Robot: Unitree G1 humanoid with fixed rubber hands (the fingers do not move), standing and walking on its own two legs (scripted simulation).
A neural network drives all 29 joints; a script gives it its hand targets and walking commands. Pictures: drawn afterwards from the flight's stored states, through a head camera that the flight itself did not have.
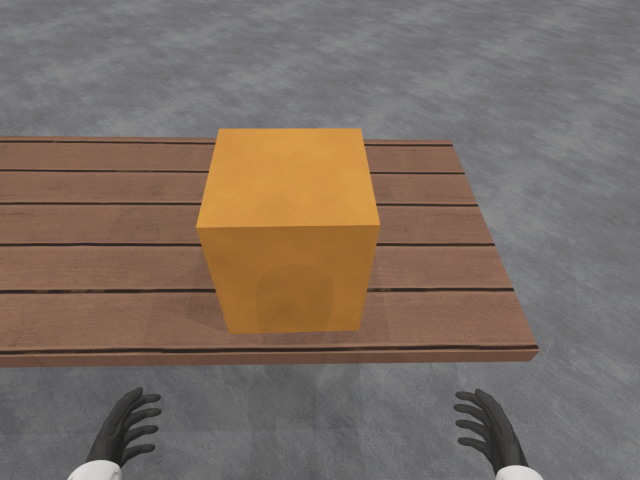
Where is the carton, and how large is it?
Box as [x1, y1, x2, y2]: [196, 128, 379, 333]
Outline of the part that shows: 360,128 219,129 196,229 229,333 358,329 379,228 379,221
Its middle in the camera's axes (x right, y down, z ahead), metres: -0.05 -0.01 +0.60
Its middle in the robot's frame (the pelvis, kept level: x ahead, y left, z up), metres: +0.45 +0.07 +0.03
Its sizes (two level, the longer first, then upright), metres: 0.210 0.200 0.250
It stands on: a table, 0.69 m high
